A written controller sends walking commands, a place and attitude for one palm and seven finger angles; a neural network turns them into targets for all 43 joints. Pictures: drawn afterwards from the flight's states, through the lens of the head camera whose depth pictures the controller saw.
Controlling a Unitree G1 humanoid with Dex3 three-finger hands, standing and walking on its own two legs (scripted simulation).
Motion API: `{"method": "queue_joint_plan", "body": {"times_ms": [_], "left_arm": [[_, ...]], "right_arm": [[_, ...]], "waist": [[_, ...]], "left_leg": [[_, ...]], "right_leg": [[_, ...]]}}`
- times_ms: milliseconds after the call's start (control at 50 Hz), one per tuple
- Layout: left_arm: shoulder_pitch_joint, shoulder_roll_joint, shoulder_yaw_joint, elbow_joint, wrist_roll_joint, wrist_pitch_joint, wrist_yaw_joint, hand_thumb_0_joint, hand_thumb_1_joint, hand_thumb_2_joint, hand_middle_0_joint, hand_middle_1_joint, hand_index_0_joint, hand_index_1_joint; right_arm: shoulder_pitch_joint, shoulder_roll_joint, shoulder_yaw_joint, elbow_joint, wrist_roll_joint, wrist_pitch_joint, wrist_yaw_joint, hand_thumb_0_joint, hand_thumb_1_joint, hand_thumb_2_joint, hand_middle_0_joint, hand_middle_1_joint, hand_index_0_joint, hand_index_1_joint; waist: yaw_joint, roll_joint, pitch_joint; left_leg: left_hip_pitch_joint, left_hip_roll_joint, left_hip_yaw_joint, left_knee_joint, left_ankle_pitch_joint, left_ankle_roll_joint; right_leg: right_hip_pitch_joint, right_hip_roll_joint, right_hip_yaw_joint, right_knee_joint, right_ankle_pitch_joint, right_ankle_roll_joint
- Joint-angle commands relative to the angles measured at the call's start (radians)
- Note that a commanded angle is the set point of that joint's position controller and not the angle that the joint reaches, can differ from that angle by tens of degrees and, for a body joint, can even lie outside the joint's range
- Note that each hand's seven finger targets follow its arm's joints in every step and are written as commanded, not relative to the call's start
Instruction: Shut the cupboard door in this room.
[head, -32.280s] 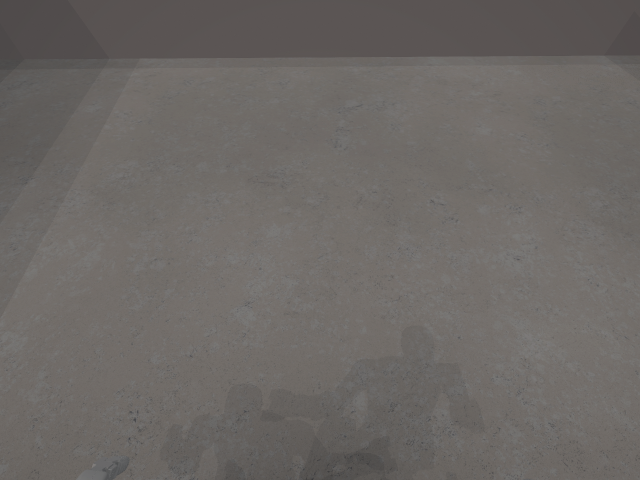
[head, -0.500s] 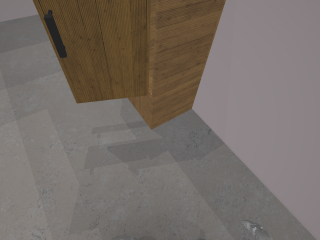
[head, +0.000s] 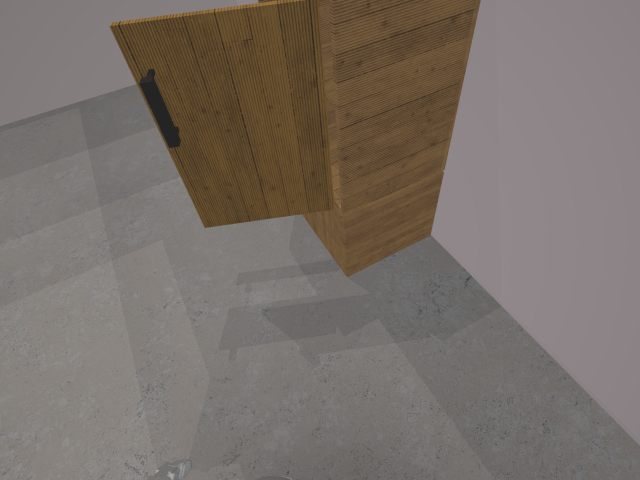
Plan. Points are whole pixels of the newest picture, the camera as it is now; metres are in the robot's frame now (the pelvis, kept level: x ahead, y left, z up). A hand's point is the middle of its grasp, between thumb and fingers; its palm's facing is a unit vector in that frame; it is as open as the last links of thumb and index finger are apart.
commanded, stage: take the last steps up to it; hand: left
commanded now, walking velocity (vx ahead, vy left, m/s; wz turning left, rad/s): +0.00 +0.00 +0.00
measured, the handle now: (163, 109) +0.83 +0.38 +0.03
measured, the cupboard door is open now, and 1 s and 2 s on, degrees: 69 69 69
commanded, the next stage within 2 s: come to a stop and stand still in 1.22 s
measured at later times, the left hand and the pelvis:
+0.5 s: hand out of the picture -0.11 +0.20 -0.16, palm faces +0.25 -0.95 -0.19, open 7.4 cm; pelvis +0.02 +0.05 +0.01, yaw +6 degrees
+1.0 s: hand (171, 395) +0.27 +0.28 -0.17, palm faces +0.04 -0.98 -0.18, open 7.4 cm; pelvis +0.18 +0.09 +0.00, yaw +3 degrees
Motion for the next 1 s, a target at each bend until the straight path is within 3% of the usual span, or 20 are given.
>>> {"method": "queue_joint_plan", "body": {"times_ms": [0, 40, 120, 200, 320, 400, 440, 460, 480, 500, 520, 540, 580, 620, 680, 740, 800, 880, 940, 980], "left_arm": [[0.022, 0.182, 0.054, -0.046, -0.004, -0.013, 0.018, 0.0, 0.9, 0.9, -0.2, -0.3, -0.2, -0.3], [0.072, 0.166, 0.051, -0.035, -0.004, -0.027, 0.01, 0.0, 0.9, 0.9, -0.2, -0.3, -0.2, -0.3], [0.172, 0.153, 0.057, 0.009, 0.0, -0.043, 0.007, 0.0, 0.9, 0.9, -0.2, -0.3, -0.2, -0.3], [0.256, 0.149, 0.059, 0.055, 0.008, -0.056, 0.004, 0.0, 0.9, 0.9, -0.2, -0.3, -0.2, -0.3], [0.315, 0.161, 0.056, 0.116, 0.018, -0.063, -0.003, 0.0, 0.9, 0.9, -0.2, -0.3, -0.2, -0.3], [0.305, 0.169, 0.059, 0.15, 0.021, -0.056, -0.006, 0.0, 0.9, 0.9, -0.2, -0.3, -0.2, -0.3], [0.272, 0.168, 0.061, 0.156, 0.015, -0.047, -0.007, 0.0, 0.9, 0.9, -0.2, -0.3, -0.2, -0.3], [0.256, 0.152, 0.056, 0.16, 0.011, -0.042, -0.009, 0.0, 0.9, 0.9, -0.2, -0.3, -0.2, -0.3], [0.248, 0.12, 0.046, 0.154, 0.008, -0.038, -0.014, 0.0, 0.9, 0.9, -0.2, -0.3, -0.2, -0.3], [0.245, 0.055, 0.036, 0.135, 0.004, -0.035, -0.019, 0.0, 0.9, 0.9, -0.2, -0.3, -0.2, -0.3], [0.187, 0.046, 0.032, 0.094, 0.011, -0.034, -0.015, 0.0, 0.9, 0.9, -0.2, -0.3, -0.2, -0.3], [0.161, 0.056, 0.037, 0.087, 0.014, -0.032, -0.015, 0.0, 0.9, 0.9, -0.2, -0.3, -0.2, -0.3], [0.179, 0.051, 0.045, 0.129, 0.019, -0.024, -0.024, 0.0, 0.9, 0.9, -0.2, -0.3, -0.2, -0.3], [0.223, 0.037, 0.047, 0.155, 0.017, -0.022, -0.034, 0.0, 0.9, 0.9, -0.2, -0.3, -0.2, -0.3], [0.235, 0.025, 0.053, 0.151, 0.016, -0.014, -0.029, 0.0, 0.9, 0.9, -0.2, -0.3, -0.2, -0.3], [0.192, 0.035, 0.058, 0.122, 0.01, -0.007, -0.032, 0.0, 0.9, 0.9, -0.2, -0.3, -0.2, -0.3], [0.087, 0.047, 0.056, 0.078, 0.008, -0.006, -0.036, 0.0, 0.9, 0.9, -0.2, -0.3, -0.2, -0.3], [-0.055, 0.033, 0.04, 0.019, 0.005, -0.013, -0.045, 0.0, 0.9, 0.9, -0.2, -0.3, -0.2, -0.3], [-0.104, 0.033, 0.03, -0.004, -0.001, -0.024, -0.044, 0.0, 0.9, 0.9, -0.2, -0.3, -0.2, -0.3], [0.0, 0.047, 0.032, 0.026, -0.001, -0.034, -0.037, 0.0, 0.9, 0.9, -0.2, -0.3, -0.2, -0.3]], "right_arm": [[0.019, -0.074, -0.023, -0.035, -0.01, -0.011, 0.009, 0.0, -0.9, -0.9, 0.2, 0.3, 0.2, 0.3], [0.036, -0.068, -0.021, -0.021, -0.014, -0.012, 0.015, 0.0, -0.9, -0.9, 0.2, 0.3, 0.2, 0.3], [-0.007, -0.076, -0.02, -0.026, -0.024, -0.023, 0.024, 0.0, -0.9, -0.9, 0.2, 0.3, 0.2, 0.3], [-0.062, -0.061, -0.013, -0.038, -0.025, -0.037, 0.032, 0.0, -0.9, -0.9, 0.2, 0.3, 0.2, 0.3], [-0.117, -0.032, 0.006, -0.051, -0.017, -0.055, 0.039, 0.0, -0.9, -0.9, 0.2, 0.3, 0.2, 0.3], [-0.113, -0.009, 0.015, -0.052, -0.011, -0.069, 0.04, 0.0, -0.9, -0.9, 0.2, 0.3, 0.2, 0.3], [-0.038, -0.007, 0.017, -0.028, -0.012, -0.08, 0.033, 0.0, -0.9, -0.9, 0.2, 0.3, 0.2, 0.3], [0.025, -0.021, 0.015, -0.003, -0.01, -0.089, 0.026, 0.0, -0.9, -0.9, 0.2, 0.3, 0.2, 0.3], [0.116, -0.067, 0.003, 0.024, -0.008, -0.097, 0.014, 0.0, -0.9, -0.9, 0.2, 0.3, 0.2, 0.3], [0.211, -0.162, -0.024, 0.045, -0.016, -0.101, 0.004, 0.0, -0.9, -0.9, 0.2, 0.3, 0.2, 0.3], [0.281, -0.209, -0.032, 0.052, -0.017, -0.095, -0.004, 0.0, -0.9, -0.9, 0.2, 0.3, 0.2, 0.3], [0.233, -0.194, -0.025, 0.049, -0.017, -0.09, -0.007, 0.0, -0.9, -0.9, 0.2, 0.3, 0.2, 0.3], [0.126, -0.091, 0.0, 0.031, -0.013, -0.104, -0.014, 0.0, -0.9, -0.9, 0.2, 0.3, 0.2, 0.3], [0.113, -0.049, 0.014, 0.031, -0.007, -0.126, -0.015, 0.0, -0.9, -0.9, 0.2, 0.3, 0.2, 0.3], [0.167, -0.018, 0.018, 0.04, -0.003, -0.147, -0.023, 0.0, -0.9, -0.9, 0.2, 0.3, 0.2, 0.3], [0.183, -0.01, 0.026, 0.053, -0.001, -0.155, -0.028, 0.0, -0.9, -0.9, 0.2, 0.3, 0.2, 0.3], [0.237, -0.003, 0.03, 0.076, -0.005, -0.159, -0.035, 0.0, -0.9, -0.9, 0.2, 0.3, 0.2, 0.3], [0.297, -0.015, 0.028, 0.108, -0.015, -0.159, -0.041, 0.0, -0.9, -0.9, 0.2, 0.3, 0.2, 0.3], [0.312, -0.035, 0.022, 0.127, -0.019, -0.152, -0.042, 0.0, -0.9, -0.9, 0.2, 0.3, 0.2, 0.3], [0.296, -0.066, 0.016, 0.134, -0.014, -0.146, -0.042, 0.0, -0.9, -0.9, 0.2, 0.3, 0.2, 0.3]], "waist": [[0.01, -0.196, -0.024], [0.025, -0.206, -0.023], [0.065, -0.201, 0.002], [0.094, -0.181, 0.007], [0.105, -0.205, 0.015], [0.095, -0.239, 0.022], [0.048, -0.206, 0.011], [0.015, -0.145, -0.006], [-0.028, -0.022, -0.05], [-0.068, 0.259, -0.065], [-0.093, 0.263, -0.006], [-0.067, 0.183, 0.052], [-0.009, 0.129, 0.111], [0.028, 0.05, 0.105], [0.041, 0.039, 0.065], [0.054, 0.067, 0.072], [0.036, 0.03, 0.099], [0.002, 0.052, 0.117], [-0.001, 0.035, 0.1], [0.041, 0.063, 0.015]], "left_leg": [[-0.122, 0.057, -0.022, 0.332, 0.053, -0.016], [-0.142, 0.065, -0.008, 0.348, 0.138, -0.028], [-0.216, 0.112, 0.01, 0.317, 0.19, -0.04], [-0.241, 0.139, 0.036, 0.213, 0.178, -0.039], [-0.16, 0.14, 0.099, -0.03, 0.135, -0.024], [0.006, 0.12, 0.145, -0.196, 0.098, 0.0], [0.199, 0.093, 0.189, -0.327, 0.173, 0.004], [0.342, 0.079, 0.207, -0.4, 0.201, 0.001], [0.486, 0.137, 0.137, -0.446, 0.138, 0.013], [0.548, 0.357, -0.181, -0.568, -0.095, 0.067], [0.471, 0.467, -0.33, -0.697, -0.193, 0.137], [0.387, 0.484, -0.315, -0.722, -0.213, 0.164], [0.266, 0.397, -0.175, -0.727, -0.085, 0.123], [0.242, 0.335, -0.053, -0.725, 0.126, 0.09], [0.301, 0.305, 0.042, -0.675, 0.466, 0.069], [0.327, 0.309, 0.07, -0.663, 0.61, 0.089], [0.37, 0.337, 0.049, -0.652, 0.704, 0.127], [0.443, 0.338, 0.07, -0.624, 0.809, 0.152], [0.467, 0.332, 0.114, -0.566, 1.008, 0.148], [0.476, 0.33, 0.136, -0.439, 1.223, 0.136]], "right_leg": [[0.046, -0.262, 0.172, -0.261, 0.356, -0.063], [0.076, -0.232, 0.154, -0.301, 0.216, -0.032], [0.141, -0.268, 0.214, -0.382, -0.07, -0.037], [0.195, -0.293, 0.239, -0.408, -0.121, -0.056], [0.182, -0.299, 0.195, -0.426, -0.11, -0.082], [0.081, -0.298, 0.153, -0.402, -0.128, -0.081], [-0.036, -0.257, 0.089, -0.343, -0.171, -0.052], [-0.121, -0.213, 0.049, -0.28, -0.187, -0.027], [-0.213, -0.163, 0.001, -0.134, -0.188, 0.007], [-0.373, -0.049, -0.081, 0.151, -0.253, 0.055], [-0.448, -0.02, -0.037, 0.35, -0.284, 0.053], [-0.466, -0.065, 0.021, 0.444, -0.24, 0.035], [-0.431, -0.093, 0.061, 0.528, -0.078, 0.036], [-0.391, -0.092, 0.06, 0.563, 0.041, 0.051], [-0.419, -0.067, 0.059, 0.595, 0.105, 0.064], [-0.477, -0.062, 0.065, 0.606, 0.135, 0.066], [-0.535, -0.067, 0.06, 0.559, 0.132, 0.063], [-0.534, -0.06, 0.016, 0.363, 0.131, 0.047], [-0.403, -0.017, -0.036, 0.157, 0.082, 0.012], [-0.223, 0.041, -0.064, 0.085, 0.067, -0.018]]}}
